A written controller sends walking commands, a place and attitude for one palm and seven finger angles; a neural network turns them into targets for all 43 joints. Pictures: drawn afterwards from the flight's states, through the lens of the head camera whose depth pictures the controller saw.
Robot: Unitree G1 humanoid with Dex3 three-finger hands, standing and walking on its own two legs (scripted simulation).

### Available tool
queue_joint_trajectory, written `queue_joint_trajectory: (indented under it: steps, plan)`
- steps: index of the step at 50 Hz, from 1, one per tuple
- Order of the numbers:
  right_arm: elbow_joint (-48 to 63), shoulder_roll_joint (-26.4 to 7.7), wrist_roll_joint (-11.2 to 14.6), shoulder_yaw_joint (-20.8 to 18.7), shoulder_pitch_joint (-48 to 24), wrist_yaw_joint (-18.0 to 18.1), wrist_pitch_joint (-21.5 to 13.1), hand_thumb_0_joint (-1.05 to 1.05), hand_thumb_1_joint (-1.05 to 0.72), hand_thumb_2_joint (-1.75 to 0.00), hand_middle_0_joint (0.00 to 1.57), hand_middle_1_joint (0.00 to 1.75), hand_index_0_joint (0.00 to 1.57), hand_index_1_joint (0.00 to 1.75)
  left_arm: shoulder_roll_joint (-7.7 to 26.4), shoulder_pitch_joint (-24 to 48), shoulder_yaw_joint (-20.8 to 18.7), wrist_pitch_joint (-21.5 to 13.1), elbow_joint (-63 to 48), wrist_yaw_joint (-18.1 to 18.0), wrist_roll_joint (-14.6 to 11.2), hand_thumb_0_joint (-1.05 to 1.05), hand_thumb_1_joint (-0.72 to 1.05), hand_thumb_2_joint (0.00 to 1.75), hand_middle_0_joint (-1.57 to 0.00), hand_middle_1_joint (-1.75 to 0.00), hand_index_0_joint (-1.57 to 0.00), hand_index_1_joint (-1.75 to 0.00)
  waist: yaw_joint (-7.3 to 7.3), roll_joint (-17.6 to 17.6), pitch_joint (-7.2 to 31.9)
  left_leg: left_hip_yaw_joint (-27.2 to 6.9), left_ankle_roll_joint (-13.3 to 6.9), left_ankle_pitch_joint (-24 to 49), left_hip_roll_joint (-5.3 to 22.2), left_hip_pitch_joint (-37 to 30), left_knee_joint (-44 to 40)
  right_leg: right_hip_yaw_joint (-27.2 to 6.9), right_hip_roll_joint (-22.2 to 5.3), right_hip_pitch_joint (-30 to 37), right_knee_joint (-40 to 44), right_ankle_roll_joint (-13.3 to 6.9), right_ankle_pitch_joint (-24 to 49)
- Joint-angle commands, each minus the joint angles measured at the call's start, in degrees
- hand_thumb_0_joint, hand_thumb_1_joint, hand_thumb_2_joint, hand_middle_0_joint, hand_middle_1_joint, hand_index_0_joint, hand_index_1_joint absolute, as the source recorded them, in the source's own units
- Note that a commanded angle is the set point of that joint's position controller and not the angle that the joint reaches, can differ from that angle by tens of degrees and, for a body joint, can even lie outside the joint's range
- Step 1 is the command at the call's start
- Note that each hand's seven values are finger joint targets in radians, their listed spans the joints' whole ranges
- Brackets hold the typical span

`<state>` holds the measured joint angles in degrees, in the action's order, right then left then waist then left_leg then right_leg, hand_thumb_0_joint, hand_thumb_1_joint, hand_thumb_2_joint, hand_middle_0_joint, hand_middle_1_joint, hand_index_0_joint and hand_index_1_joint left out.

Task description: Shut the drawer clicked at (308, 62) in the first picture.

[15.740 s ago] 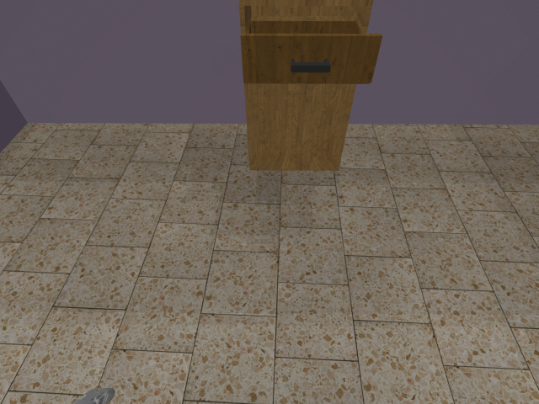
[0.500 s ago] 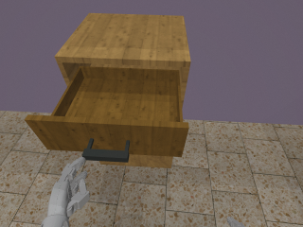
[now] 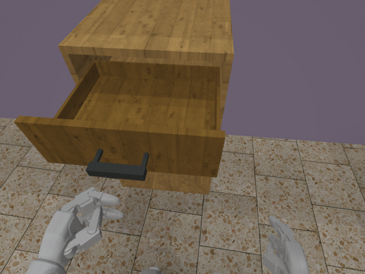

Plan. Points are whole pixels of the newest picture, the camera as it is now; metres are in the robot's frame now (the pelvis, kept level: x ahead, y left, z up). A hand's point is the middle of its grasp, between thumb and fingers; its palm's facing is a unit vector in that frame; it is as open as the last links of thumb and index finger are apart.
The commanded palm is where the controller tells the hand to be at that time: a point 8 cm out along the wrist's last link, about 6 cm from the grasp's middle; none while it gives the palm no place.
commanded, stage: raise the hand and make a fist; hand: left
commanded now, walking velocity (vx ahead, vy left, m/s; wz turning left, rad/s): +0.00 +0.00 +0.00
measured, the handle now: (119, 162) +0.35 +0.17 +0.05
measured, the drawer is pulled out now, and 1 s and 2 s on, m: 0.28 0.28 0.28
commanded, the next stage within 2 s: bring the fist close to the handle in 1.20 s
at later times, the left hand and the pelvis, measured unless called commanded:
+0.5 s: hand (79, 235) +0.17 +0.17 +0.12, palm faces -0.06 -1.00 +0.02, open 3.1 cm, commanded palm +0.13 +0.22 +0.12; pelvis +0.02 +0.05 +0.01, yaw -1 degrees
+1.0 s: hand (85, 233) +0.17 +0.16 +0.14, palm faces -0.09 -1.00 -0.02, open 3.3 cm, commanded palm +0.13 +0.21 +0.15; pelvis +0.02 +0.05 +0.02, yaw -1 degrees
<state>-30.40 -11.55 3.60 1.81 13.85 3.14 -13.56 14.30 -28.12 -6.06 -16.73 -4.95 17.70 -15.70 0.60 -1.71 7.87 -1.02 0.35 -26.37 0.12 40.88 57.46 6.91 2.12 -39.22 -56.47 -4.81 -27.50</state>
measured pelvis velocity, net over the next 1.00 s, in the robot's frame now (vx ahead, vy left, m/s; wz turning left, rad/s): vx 0.02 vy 0.05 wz -0.02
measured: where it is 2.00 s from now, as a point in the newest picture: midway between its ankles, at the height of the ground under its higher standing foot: outside the picture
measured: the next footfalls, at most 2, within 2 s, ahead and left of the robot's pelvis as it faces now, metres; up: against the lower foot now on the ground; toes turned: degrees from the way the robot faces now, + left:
none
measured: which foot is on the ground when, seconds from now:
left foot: down 0.00-1.00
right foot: down 0.00-1.00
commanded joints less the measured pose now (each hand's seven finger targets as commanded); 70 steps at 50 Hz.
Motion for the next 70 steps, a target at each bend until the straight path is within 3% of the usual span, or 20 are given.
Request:
queue_joint_trajectory:
  steps: [1,4,6,9,13,14,18,21,22,28,33,35,39,46,53,60,62,65,68,70]
  plan:
    - [9.05,-5.89,-0.29,-4.62,-5.89,-0.08,-2.49,0.0,-0.9,-0.9,0.2,0.3,0.2,0.3,4.43,-9.1,-10.2,-3.88,-12.9,-3.46,-2.76,0.0,0.9,0.9,-0.92,-1.08,-0.92,-1.08,-2.68,5.94,7.37,-1.05,-1.58,12.67,-0.95,-0.77,-6.67,-13.89,-6.52,16.98,15.11,7.84,22.06]
    - [8.76,-6.07,-0.51,-5.15,-5.27,-0.93,-2.35,0.0,-0.9,-0.9,0.2,0.3,0.2,0.3,2.06,-14.57,-6.91,-5.97,-14.41,-3.14,-1.09,0.0,0.9,0.9,-0.98,-1.14,-0.98,-1.14,-2.14,6.49,7.57,-0.81,-1.85,16.96,-1.09,-2.6,-7.2,-12.24,-6.33,18.21,12.78,8.94,36.72]
    - [9.04,-6.37,-0.55,-5.48,-4.88,-1.45,-3.24,0.0,-0.9,-0.9,0.2,0.3,0.2,0.3,1.33,-15.54,-4.08,-7.56,-18.23,-1.78,-0.62,0.0,0.9,0.9,-1.02,-1.19,-1.02,-1.19,-1.49,4.1,8.28,-0.61,-2.21,19.19,-1.18,-5.32,-7.78,-10.29,-5.63,16.85,11.91,8.36,37.71]
    - [9.26,-6.99,-0.56,-5.67,-3.85,-1.77,-4.4,0.0,-0.9,-0.9,0.2,0.3,0.2,0.3,0.04,-15.37,0.26,-9.22,-22.7,-0.58,-0.31,0.0,0.9,0.9,-1.08,-1.25,-1.08,-1.25,-0.02,2.02,7.94,-0.92,-2.79,21.17,-0.84,-8.8,-8.21,-7.63,-4.02,12.71,11.59,6.7,32.23]
    - [9.77,-7.32,-0.76,-6.13,-4.04,-2.04,-4.8,0.0,-0.9,-0.9,0.2,0.3,0.2,0.3,2.16,-17.6,-0.36,-11.01,-28.27,-2.71,0.51,0.0,0.9,0.9,-1.16,-1.34,-1.16,-1.34,-0.76,0.94,8.86,-1.35,-2.96,23.41,-0.27,-10.89,-8.66,-4.58,-2.22,9.8,10.15,4.43,24.87]
    - [10.47,-6.9,-0.89,-5.95,-3.52,-2.12,-4.59,0.0,-0.9,-0.9,0.2,0.3,0.2,0.3,0.76,-18.0,1.05,-11.16,-30.16,-3.75,1.07,0.0,0.9,0.9,-1.18,-1.36,-1.18,-1.36,-0.91,0.44,10.15,-1.48,-2.96,24.75,-0.09,-11.89,-9.22,-3.62,-1.91,9.21,9.48,4.06,23.0]
    - [12.24,-6.5,-0.57,-5.84,-4.47,-2.92,-3.06,0.0,-0.9,-0.9,0.2,0.3,0.2,0.3,-1.8,-21.48,3.85,-9.04,-32.17,-7.03,2.83,0.0,0.9,0.9,-1.26,-1.45,-1.26,-1.45,-1.53,-0.73,8.79,-2.62,-2.29,27.32,1.05,-13.39,-9.88,-1.89,-1.34,6.43,8.4,3.7,18.44]
    - [14.33,-6.67,-0.52,-5.07,-4.4,-3.62,-1.82,0.0,-0.9,-0.9,0.2,0.3,0.2,0.3,-4.83,-22.42,9.42,-6.0,-34.87,-7.41,4.15,0.0,0.9,0.9,-1.32,-1.51,-1.32,-1.51,-0.9,-0.75,7.41,-3.35,-2.01,25.78,1.56,-13.26,-10.58,-1.18,-1.46,5.15,8.23,3.94,15.35]
    - [14.79,-6.85,-0.45,-4.98,-4.46,-3.68,-1.35,0.0,-0.9,-0.9,0.2,0.3,0.2,0.3,-3.87,-21.4,9.67,-4.94,-35.78,-7.64,4.85,0.0,0.9,0.9,-1.34,-1.53,-1.34,-1.53,-0.78,-0.95,6.62,-3.65,-1.86,23.98,1.7,-12.8,-11.05,-1.22,-1.38,4.87,8.3,3.86,13.81]
    - [17.6,-6.53,0.0,-3.82,-6.05,-3.32,1.77,0.0,-0.9,-0.9,0.2,0.3,0.2,0.3,-0.94,-21.31,8.28,1.0,-39.55,-10.29,7.01,0.0,0.9,0.9,-1.4,-1.6,-1.4,-1.6,-1.65,0.35,2.67,-4.51,-1.56,14.15,2.07,-10.97,-14.32,-1.07,-1.03,5.57,9.51,3.42,7.73]
    - [18.9,-6.3,-0.03,-2.62,-5.44,-3.26,1.81,0.0,-0.9,-0.9,0.2,0.3,0.2,0.3,-2.1,-19.4,9.28,2.1,-44.79,-12.35,6.17,0.0,0.9,0.9,-1.4,-1.6,-1.4,-1.6,-1.73,-1.54,1.96,-5.89,-0.93,10.16,2.43,-12.13,-16.25,-0.74,-0.82,5.22,9.85,3.25,4.76]
    - [18.7,-6.57,0.01,-2.36,-4.91,-3.31,1.31,0.0,-0.9,-0.9,0.2,0.3,0.2,0.3,-2.91,-18.6,10.77,2.39,-45.01,-12.48,6.19,0.0,0.9,0.9,-1.4,-1.6,-1.4,-1.6,-0.91,-0.15,0.51,-6.08,-1.13,8.22,2.51,-11.73,-16.45,-0.73,-0.86,4.79,10.34,3.41,3.81]
    - [18.68,-7.09,0.19,-2.03,-4.71,-3.24,0.13,0.0,-0.9,-0.9,0.2,0.3,0.2,0.3,-2.51,-16.55,12.08,3.5,-45.9,-12.69,7.03,0.0,0.9,0.9,-1.4,-1.6,-1.4,-1.6,-0.36,-1.71,-0.96,-6.14,-1.72,2.43,2.08,-10.87,-17.53,-1.5,-1.21,5.4,11.62,3.34,1.46]
    - [18.78,-6.64,0.44,-2.28,-5.47,-2.79,0.92,0.0,-0.9,-0.9,0.2,0.3,0.2,0.3,-1.74,-20.0,9.31,7.08,-42.25,-13.43,7.35,0.0,0.9,0.9,-1.4,-1.6,-1.4,-1.6,-1.8,2.35,-1.67,-3.17,-2.19,4.06,1.01,-9.38,-17.47,-2.26,-1.5,9.36,14.19,3.29,1.99]
    - [17.85,-6.66,0.0,-2.65,-3.61,-3.15,-1.44,0.0,-0.9,-0.9,0.2,0.3,0.2,0.3,-2.03,-19.22,10.02,2.64,-47.71,-14.52,6.1,0.0,0.9,0.9,-1.4,-1.6,-1.4,-1.6,-1.38,-1.16,1.29,-2.14,-2.48,10.92,0.82,-11.97,-15.05,-2.49,-1.23,10.02,13.72,3.16,7.95]
    - [17.36,-6.65,-0.09,-3.44,-3.77,-3.52,-0.51,0.0,-0.9,-0.9,0.2,0.3,0.2,0.3,-2.4,-23.73,11.16,2.97,-42.85,-12.77,7.66,0.0,0.9,0.9,-1.4,-1.6,-1.4,-1.6,-0.68,3.64,0.54,-0.99,-3.03,13.81,0.2,-10.86,-13.2,-3.96,-1.86,11.16,14.14,3.86,14.31]
    - [17.34,-6.22,-0.09,-3.45,-4.49,-3.18,0.26,0.0,-0.9,-0.9,0.2,0.3,0.2,0.3,-0.91,-24.49,8.84,3.42,-42.23,-12.28,7.32,0.0,0.9,0.9,-1.4,-1.6,-1.4,-1.6,-1.22,5.27,0.46,-0.59,-3.14,13.37,-0.15,-10.01,-12.82,-5.03,-2.2,12.24,14.87,4.15,15.03]
    - [17.39,-5.78,0.07,-3.27,-4.99,-2.58,0.94,0.0,-0.9,-0.9,0.2,0.3,0.2,0.3,-0.02,-24.54,6.3,2.82,-43.63,-11.84,6.19,0.0,0.9,0.9,-1.4,-1.6,-1.4,-1.6,-1.75,3.82,2.69,-0.06,-3.18,14.5,-0.43,-10.79,-12.35,-5.98,-2.5,14.06,15.02,4.31,17.57]
    - [15.96,-5.7,0.1,-3.33,-4.43,-2.15,0.89,0.0,-0.9,-0.9,0.2,0.3,0.2,0.3,-0.25,-22.3,4.44,0.99,-40.75,-11.11,4.46,0.0,0.9,0.9,-1.4,-1.6,-1.4,-1.6,-0.94,4.62,2.08,-0.15,-2.91,14.88,-0.61,-9.99,-11.13,-6.52,-2.62,13.55,15.38,4.8,20.42]
    - [15.53,-6.06,-0.09,-3.08,-4.1,-2.12,0.06,0.0,-0.9,-0.9,0.2,0.3,0.2,0.3,-1.97,-19.38,6.61,-0.9,-39.53,-10.17,3.75,0.0,0.9,0.9,-1.4,-1.6,-1.4,-1.6,0.18,2.43,0.57,-0.49,-2.83,13.92,-0.73,-9.81,-10.46,-6.93,-2.86,11.34,15.6,5.08,19.36]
